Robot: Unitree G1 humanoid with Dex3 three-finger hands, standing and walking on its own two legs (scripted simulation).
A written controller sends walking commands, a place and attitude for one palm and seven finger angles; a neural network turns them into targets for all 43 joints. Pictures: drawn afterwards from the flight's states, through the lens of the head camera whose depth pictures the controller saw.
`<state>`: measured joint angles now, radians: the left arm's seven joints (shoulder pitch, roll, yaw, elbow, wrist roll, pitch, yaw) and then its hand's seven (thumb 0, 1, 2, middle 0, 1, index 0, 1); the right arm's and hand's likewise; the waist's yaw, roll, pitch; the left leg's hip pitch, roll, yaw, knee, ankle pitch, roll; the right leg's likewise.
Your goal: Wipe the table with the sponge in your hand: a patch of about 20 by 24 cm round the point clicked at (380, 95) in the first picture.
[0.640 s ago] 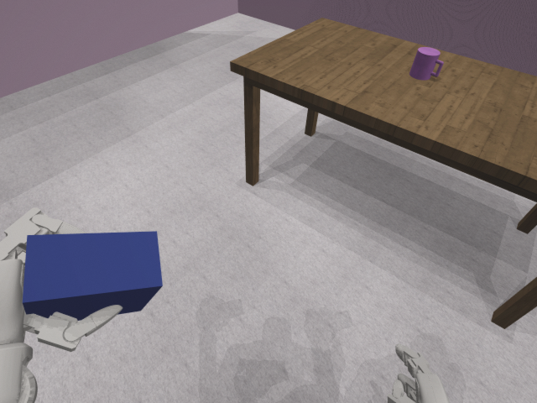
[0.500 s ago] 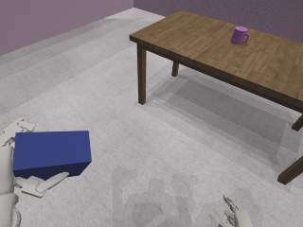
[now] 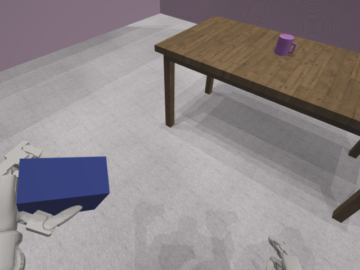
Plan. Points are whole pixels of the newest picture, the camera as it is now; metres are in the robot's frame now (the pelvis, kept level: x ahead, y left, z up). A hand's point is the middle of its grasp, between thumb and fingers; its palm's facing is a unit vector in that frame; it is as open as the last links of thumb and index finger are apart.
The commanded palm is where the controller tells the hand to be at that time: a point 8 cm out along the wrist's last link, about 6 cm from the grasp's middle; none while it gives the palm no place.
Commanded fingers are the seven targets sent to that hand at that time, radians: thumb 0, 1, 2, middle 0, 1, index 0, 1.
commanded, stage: walk to a spot facing it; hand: left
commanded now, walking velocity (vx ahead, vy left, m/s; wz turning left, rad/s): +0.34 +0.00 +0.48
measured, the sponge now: (76, 187) +0.23 +0.20 +0.14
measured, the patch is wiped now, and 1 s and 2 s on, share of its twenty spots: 0.00 0.00 0.00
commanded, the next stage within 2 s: none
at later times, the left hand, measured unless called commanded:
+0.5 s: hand (23, 167) +0.25 +0.29 +0.16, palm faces +0.58 -0.70 -0.42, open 10.5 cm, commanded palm +0.18 +0.32 +0.18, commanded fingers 0.00 0.10 1.30 -1.20 -1.60 -1.20 -1.60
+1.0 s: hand (72, 121) +0.36 +0.25 +0.17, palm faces +0.61 -0.62 -0.49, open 10.5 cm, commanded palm +0.28 +0.28 +0.18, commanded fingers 0.00 0.10 1.30 -1.20 -1.60 -1.20 -1.60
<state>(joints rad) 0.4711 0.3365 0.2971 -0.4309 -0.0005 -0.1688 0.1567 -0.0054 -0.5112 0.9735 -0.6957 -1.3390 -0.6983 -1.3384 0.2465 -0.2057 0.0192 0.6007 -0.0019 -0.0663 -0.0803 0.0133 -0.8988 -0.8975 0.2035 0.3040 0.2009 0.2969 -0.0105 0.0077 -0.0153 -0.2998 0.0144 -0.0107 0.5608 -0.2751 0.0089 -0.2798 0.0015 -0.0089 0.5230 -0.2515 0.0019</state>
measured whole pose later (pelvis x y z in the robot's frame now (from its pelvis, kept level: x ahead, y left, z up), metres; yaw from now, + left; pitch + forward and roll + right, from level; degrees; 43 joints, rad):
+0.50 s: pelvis +0.08 +0.01 -0.02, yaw +11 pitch -2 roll +1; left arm 0.45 0.38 0.38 -0.52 0.00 -0.21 0.18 -0.01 -0.51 0.98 -0.70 -1.34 -0.70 -1.34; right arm 0.20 -0.18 -0.01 0.63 -0.01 -0.08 -0.07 0.02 -0.90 -0.90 0.20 0.30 0.20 0.30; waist 0.00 -0.05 0.07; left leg -0.33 0.05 0.12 0.69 -0.32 0.02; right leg -0.38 -0.09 -0.06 1.13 -0.55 0.03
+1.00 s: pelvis +0.23 -0.04 +0.01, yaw +21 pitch -1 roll +3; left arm 0.50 0.36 0.34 -0.51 0.00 -0.21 0.14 -0.01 -0.51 0.98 -0.70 -1.34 -0.70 -1.34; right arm 0.20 -0.26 -0.04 0.62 0.00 -0.03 -0.07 0.01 -0.90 -0.90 0.20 0.30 0.20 0.30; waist -0.01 -0.01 0.08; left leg -0.57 0.09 0.10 1.10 -0.29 -0.03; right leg -0.20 -0.10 -0.26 0.52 -0.31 -0.06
